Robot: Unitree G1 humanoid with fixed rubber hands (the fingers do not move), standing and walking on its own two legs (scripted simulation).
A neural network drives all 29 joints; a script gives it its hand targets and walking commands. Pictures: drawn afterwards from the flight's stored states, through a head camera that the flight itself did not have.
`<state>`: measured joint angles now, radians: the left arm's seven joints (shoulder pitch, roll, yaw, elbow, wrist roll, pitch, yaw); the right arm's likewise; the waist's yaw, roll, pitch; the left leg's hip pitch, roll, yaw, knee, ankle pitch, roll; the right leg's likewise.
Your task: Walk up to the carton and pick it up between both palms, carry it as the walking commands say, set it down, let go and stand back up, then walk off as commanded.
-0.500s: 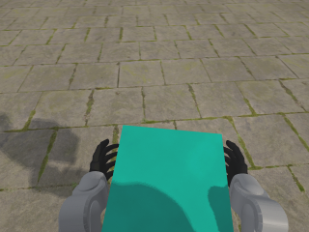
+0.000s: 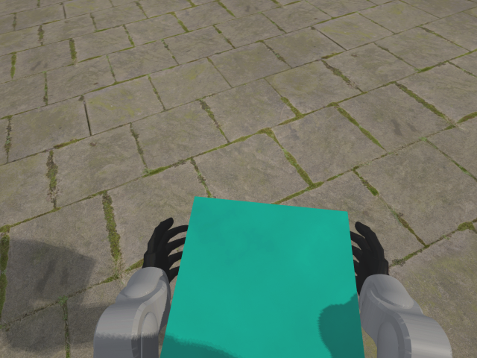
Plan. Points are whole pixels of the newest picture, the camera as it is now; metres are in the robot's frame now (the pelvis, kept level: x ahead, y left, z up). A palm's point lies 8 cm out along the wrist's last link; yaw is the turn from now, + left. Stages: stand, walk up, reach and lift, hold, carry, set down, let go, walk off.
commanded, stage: carry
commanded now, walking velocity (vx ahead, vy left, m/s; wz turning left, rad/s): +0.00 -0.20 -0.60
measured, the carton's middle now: (258, 299) +0.22 -0.01 +0.01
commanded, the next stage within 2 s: none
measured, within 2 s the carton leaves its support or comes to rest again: neither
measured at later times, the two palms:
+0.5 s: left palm (286, 319) +0.17 -0.04 +0.08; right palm out of the picture +0.08 -0.33 +0.07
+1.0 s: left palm out of the picture +0.08 -0.23 +0.08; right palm out of the picture -0.09 -0.48 +0.07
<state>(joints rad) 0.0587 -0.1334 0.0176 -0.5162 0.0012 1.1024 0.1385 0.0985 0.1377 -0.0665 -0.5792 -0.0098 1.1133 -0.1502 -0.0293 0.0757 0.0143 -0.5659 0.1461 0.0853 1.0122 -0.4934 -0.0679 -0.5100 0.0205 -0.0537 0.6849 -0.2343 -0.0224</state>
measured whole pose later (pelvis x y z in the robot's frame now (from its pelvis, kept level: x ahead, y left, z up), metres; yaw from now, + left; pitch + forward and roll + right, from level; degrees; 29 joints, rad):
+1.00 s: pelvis -0.20 -0.22 +0.00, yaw -32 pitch +2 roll -1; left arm 0.04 -0.13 0.03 -0.52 0.01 1.12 0.14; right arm 0.06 0.13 -0.06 -0.57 -0.02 1.14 -0.14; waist -0.01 0.07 0.01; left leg -0.50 0.20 0.09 1.02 -0.61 -0.08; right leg -0.48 -0.01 -0.07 0.73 -0.28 -0.02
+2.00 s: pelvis -0.50 -0.37 +0.00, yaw -67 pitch +2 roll -1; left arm 0.03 -0.13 0.03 -0.54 0.00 1.10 0.14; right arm 0.05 0.13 -0.06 -0.58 -0.02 1.10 -0.14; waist 0.00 0.08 -0.01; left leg -0.42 0.27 0.10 0.96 -0.59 -0.12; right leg -0.47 -0.03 -0.06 0.73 -0.29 0.02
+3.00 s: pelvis -0.72 -0.36 +0.02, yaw -77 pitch +5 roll +2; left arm -0.03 -0.13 0.08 -0.28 0.01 0.96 0.14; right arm -0.02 0.13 -0.09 -0.30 -0.02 0.95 -0.14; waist 0.00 -0.03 -0.09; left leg -0.31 0.01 0.13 0.55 -0.33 0.01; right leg -0.41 0.03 0.01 0.58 -0.26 0.02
